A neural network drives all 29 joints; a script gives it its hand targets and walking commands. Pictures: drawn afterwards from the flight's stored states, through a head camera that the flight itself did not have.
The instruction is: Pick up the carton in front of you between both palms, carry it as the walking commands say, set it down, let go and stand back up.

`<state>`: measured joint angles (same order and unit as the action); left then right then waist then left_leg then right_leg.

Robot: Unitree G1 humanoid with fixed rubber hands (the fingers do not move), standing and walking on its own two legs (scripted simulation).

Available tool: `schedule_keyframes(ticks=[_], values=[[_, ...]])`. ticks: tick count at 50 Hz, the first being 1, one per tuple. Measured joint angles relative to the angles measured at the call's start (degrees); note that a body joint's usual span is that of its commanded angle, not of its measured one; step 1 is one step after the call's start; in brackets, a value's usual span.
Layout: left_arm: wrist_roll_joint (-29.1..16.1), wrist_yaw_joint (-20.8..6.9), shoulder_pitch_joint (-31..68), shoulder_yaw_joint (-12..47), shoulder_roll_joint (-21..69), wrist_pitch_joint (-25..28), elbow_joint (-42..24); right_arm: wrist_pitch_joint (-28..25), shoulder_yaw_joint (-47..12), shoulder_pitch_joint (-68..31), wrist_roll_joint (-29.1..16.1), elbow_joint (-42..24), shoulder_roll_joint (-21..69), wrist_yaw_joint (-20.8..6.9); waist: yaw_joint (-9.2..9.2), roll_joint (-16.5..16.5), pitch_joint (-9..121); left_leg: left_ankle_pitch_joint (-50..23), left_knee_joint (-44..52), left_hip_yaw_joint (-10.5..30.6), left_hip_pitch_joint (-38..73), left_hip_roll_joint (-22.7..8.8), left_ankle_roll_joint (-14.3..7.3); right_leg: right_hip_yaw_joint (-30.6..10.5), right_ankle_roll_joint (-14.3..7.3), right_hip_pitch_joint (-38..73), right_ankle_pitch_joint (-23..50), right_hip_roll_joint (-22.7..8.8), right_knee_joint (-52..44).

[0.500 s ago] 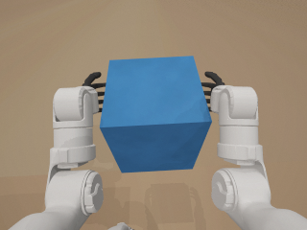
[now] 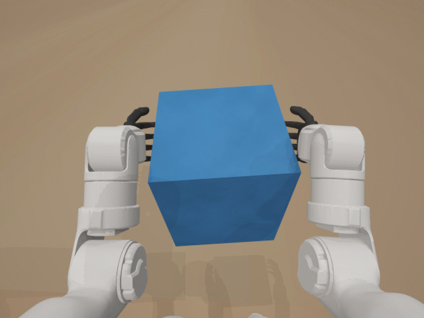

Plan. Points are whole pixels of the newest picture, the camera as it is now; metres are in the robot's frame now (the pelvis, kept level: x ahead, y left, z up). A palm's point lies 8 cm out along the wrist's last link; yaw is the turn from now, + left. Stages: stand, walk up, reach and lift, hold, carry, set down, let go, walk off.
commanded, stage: carry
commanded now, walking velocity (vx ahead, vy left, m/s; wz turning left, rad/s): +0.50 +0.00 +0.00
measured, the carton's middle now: (220, 171) +0.38 +0.01 +0.06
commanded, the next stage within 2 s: none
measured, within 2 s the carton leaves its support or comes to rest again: neither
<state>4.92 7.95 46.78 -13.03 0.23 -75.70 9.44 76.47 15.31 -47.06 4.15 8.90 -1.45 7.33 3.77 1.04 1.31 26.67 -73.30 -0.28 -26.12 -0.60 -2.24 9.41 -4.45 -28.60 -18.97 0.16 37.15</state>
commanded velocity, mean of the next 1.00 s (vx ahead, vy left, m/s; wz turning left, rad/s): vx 0.50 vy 0.00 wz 0.00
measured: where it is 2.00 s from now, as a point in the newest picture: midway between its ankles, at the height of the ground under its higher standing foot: (219, 136)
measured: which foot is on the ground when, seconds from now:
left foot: up 0.00-0.30, down 0.32-0.80, up 0.82-1.00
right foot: down 0.00-0.32, up 0.34-0.76, down 0.78-1.00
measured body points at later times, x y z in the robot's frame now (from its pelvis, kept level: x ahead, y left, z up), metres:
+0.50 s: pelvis +0.30 +0.05 +0.04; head +0.33 +0.05 +0.48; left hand +0.70 +0.17 +0.18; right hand +0.67 -0.13 +0.18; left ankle +0.34 +0.12 -0.69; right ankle +0.25 -0.07 -0.60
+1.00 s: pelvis +0.60 -0.01 +0.06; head +0.63 -0.03 +0.51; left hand +0.95 +0.15 +0.14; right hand +0.96 -0.15 +0.14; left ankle +0.61 +0.14 -0.62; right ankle +0.61 -0.08 -0.69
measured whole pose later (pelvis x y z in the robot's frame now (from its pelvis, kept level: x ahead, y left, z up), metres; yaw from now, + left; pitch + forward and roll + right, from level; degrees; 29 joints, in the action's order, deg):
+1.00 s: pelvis +0.60 -0.01 +0.06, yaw +1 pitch +5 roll +2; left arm 7.7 6.8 34.4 -15.5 4.8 -72.9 4.2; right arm 73.0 13.7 -37.3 6.3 6.7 3.3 7.6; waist 0.4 0.6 1.7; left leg 17.9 -54.4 -3.7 -33.5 -3.6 1.3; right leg 8.1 -4.3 -15.9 -9.6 -1.0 20.0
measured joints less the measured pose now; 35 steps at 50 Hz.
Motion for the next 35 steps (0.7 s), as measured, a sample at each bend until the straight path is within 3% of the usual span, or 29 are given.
schedule_keyframes(ticks=[3, 6, 11, 15, 17, 20, 23, 29, 35], values=[[-1.8, 0.8, -1.0, 0.2, -0.4, -0.5, -3.0, 0.7, 0.4, -0.2, 0.7, -2.4, 0.8, 0.0, 1.01, -0.1, -1.7, -3.2, -2.7, -0.6, -9.0, -0.5, -0.7, -0.5, 0.3, 4.4, -0.4, 0.1, -4.1], [-2.4, 1.3, -0.5, -0.6, -0.2, -0.5, -5.9, 0.8, 0.8, -0.7, 1.1, -5.6, 1.3, 0.1, 1.16, -0.1, -2.3, -4.2, 1.5, -1.3, -15.4, -1.8, -0.5, -0.9, 0.5, 8.3, -1.7, 0.0, -7.0], [-2.1, 1.3, 1.0, -1.7, 0.4, -0.3, -6.8, 0.9, 1.4, -1.5, 1.2, -7.4, 1.3, 0.1, 0.26, -0.2, -0.5, -9.3, 19.8, -2.9, -17.3, -3.4, 0.3, -1.8, 2.1, 15.2, -4.9, -0.4, -11.2], [-0.9, 0.6, 1.7, -1.6, 0.0, -0.7, -3.4, 0.7, 1.1, -2.3, 1.1, -3.2, 0.8, 0.1, -1.72, -1.2, 2.0, -12.6, 35.1, -7.1, -10.8, -1.3, -0.9, -2.6, 4.4, 20.7, -10.2, -2.2, -10.6], [-0.6, 0.1, 1.5, -1.8, -1.1, -0.8, -1.6, -0.3, 0.1, -2.9, 1.3, 0.3, 1.0, 0.1, -3.65, -2.4, 2.3, -19.8, 37.3, -9.0, -7.3, 0.1, -2.5, -3.4, 4.7, 19.7, -13.4, -4.4, -1.2], [-0.7, -0.7, 0.3, -2.0, -2.1, -1.0, -0.3, -1.3, -1.7, -2.0, 1.5, 2.8, 1.6, 0.1, -6.47, -1.9, 1.6, -15.7, 34.6, -8.9, -4.7, 0.1, -3.0, -8.3, 3.4, 9.6, -9.9, -1.8, 25.0], [-0.1, -0.3, 0.1, -1.8, -1.6, -2.0, -1.3, -0.7, -2.7, -0.2, 0.0, 1.0, 1.3, 0.8, -7.79, -1.8, 0.1, -13.9, 37.8, -8.5, -0.5, 0.2, -2.4, -8.7, 2.1, -0.4, -5.6, -0.7, 35.9], [0.3, -0.1, 1.2, -2.6, -0.7, -2.8, -7.3, -0.2, -1.4, -0.9, -1.6, -4.8, 1.3, 1.7, -8.20, -1.7, -1.3, -11.9, 44.6, -8.0, 7.0, 0.4, -2.1, -7.7, 3.0, -11.6, -1.3, -2.8, 23.7], [0.4, -0.3, 1.7, -3.4, -0.9, -2.5, -6.4, -0.6, -0.4, -2.5, -0.5, -3.1, 2.1, 1.6, -7.18, -1.7, 1.3, -7.0, 48.4, -7.1, 15.5, 0.1, 0.3, -5.4, 3.2, -9.3, 10.3, -3.1, 1.7]])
